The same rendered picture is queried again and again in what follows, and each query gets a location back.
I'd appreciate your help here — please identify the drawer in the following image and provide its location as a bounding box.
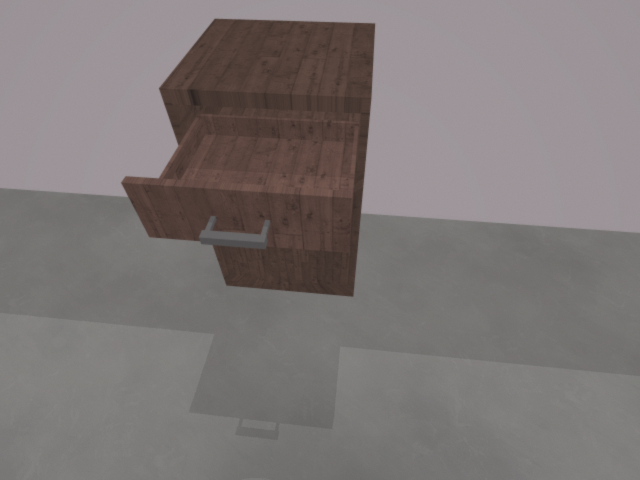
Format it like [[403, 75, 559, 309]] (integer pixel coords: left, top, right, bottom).
[[121, 114, 359, 253]]

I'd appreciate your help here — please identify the cabinet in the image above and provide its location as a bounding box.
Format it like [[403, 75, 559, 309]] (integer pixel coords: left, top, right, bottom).
[[159, 19, 375, 297]]

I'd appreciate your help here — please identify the handle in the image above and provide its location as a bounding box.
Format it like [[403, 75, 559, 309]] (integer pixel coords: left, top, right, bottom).
[[199, 216, 270, 249]]

